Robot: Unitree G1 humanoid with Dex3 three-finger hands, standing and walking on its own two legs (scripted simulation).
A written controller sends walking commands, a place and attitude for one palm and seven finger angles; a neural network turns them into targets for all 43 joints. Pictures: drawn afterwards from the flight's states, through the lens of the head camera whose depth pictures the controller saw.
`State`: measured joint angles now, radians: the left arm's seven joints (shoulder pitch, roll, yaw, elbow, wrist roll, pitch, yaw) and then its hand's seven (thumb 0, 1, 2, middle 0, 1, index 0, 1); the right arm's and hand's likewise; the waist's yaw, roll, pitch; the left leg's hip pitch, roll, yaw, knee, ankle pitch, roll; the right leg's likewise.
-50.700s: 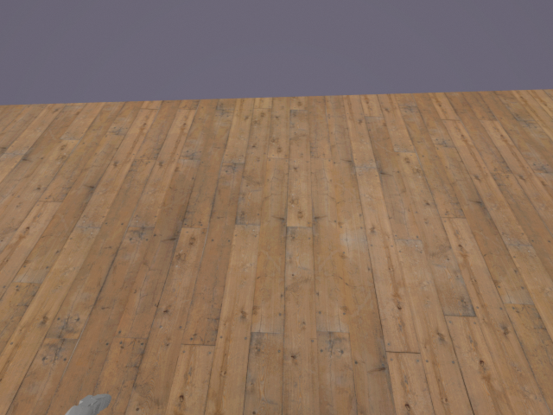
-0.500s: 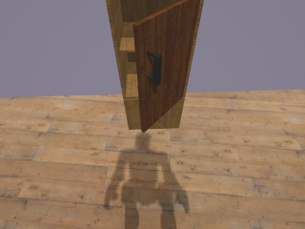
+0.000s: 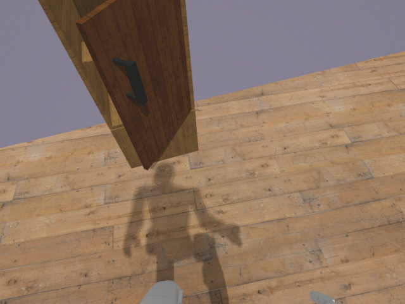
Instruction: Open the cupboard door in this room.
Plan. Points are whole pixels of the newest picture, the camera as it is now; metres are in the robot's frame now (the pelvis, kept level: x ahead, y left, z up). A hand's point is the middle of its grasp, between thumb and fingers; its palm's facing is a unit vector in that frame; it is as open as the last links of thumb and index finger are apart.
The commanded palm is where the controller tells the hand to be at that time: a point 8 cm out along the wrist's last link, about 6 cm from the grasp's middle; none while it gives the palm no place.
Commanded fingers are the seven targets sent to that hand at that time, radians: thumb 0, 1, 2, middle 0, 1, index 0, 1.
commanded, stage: walk to a spot facing it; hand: left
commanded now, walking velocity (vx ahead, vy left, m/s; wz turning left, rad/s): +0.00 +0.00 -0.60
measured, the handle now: (130, 81) +0.61 +0.25 +0.04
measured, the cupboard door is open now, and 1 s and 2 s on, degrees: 46 46 46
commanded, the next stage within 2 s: none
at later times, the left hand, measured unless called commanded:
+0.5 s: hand (121, 273) +0.18 +0.22 -0.16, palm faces -0.28 -0.93 -0.24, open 7.4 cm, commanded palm none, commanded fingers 0.00 0.90 0.90 -0.20 -0.30 -0.20 -0.30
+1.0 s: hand (167, 235) +0.28 +0.13 -0.17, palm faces -0.59 -0.79 -0.15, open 7.4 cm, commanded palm none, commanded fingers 0.00 0.90 0.90 -0.20 -0.30 -0.20 -0.30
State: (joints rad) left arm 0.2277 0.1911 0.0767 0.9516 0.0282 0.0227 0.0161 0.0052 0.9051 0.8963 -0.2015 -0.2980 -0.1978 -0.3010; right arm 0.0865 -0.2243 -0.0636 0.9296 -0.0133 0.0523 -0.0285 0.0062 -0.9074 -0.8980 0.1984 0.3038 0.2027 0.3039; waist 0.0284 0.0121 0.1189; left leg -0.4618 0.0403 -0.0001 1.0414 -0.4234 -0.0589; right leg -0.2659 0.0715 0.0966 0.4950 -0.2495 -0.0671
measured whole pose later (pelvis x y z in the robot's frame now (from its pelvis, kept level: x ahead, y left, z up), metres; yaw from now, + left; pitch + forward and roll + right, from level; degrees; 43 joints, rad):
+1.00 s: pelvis +0.09 +0.02 +0.00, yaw -37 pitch +2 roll -2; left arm 0.17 0.23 0.09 0.92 0.04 0.04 -0.06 0.01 0.91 0.90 -0.20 -0.30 -0.20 -0.30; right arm 0.34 -0.19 -0.01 0.91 -0.04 -0.05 -0.02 0.00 -0.91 -0.90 0.20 0.30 0.21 0.30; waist -0.02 -0.02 0.06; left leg -0.20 0.09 0.16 0.50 -0.33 0.01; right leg -0.54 -0.01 -0.01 1.11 -0.36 0.00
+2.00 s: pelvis +0.37 -0.33 +0.00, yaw -62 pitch +1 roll +0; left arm 0.25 0.18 0.07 1.02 0.03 -0.02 -0.03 0.01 0.91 0.90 -0.20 -0.30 -0.19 -0.30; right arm 0.25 -0.18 -0.05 1.00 -0.03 -0.07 -0.02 -0.01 -0.94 -0.90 0.20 0.30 0.21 0.30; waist 0.03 -0.02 0.06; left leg -0.19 0.05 0.19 0.41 -0.24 0.03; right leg -0.55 -0.09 -0.03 1.06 -0.26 -0.01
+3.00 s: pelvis +0.47 -0.72 -0.01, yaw -55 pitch +1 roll +1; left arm 0.15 0.17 0.06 0.92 0.03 -0.01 0.01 0.00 0.91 0.90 -0.20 -0.30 -0.20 -0.30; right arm 0.22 -0.20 -0.07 0.99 -0.02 0.06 0.01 0.01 -0.91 -0.90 0.20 0.30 0.21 0.30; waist -0.01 0.03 0.05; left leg -0.45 -0.01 -0.03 0.80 -0.43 -0.02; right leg -0.33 -0.06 -0.07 0.62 -0.30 0.01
